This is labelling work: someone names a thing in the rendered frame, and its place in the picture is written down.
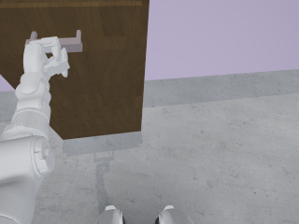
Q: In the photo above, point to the left robot hand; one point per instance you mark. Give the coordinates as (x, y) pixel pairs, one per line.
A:
(35, 59)

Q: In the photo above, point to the left robot forearm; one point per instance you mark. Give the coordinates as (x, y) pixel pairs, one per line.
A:
(32, 114)

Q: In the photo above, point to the robot left upper arm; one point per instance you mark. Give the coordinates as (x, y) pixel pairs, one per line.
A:
(24, 162)

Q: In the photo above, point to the right robot shin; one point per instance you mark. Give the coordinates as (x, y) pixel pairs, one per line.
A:
(169, 207)

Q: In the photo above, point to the handle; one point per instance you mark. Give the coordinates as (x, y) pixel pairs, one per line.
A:
(71, 44)

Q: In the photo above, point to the drawer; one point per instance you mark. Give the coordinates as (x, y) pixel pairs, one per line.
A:
(104, 24)

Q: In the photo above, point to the left robot thigh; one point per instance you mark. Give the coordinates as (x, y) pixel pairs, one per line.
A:
(110, 216)

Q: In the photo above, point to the cabinet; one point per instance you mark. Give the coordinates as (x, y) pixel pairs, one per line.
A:
(102, 93)

